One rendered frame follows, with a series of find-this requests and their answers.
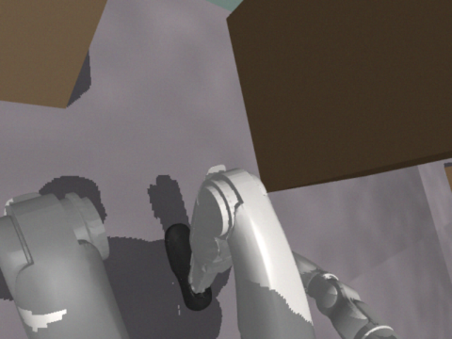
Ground right robot arm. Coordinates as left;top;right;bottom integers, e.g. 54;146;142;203
307;271;402;339

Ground right robot hand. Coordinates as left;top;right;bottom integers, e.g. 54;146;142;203
292;251;325;295

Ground right robot foot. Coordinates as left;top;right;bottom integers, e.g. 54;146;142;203
165;223;212;311

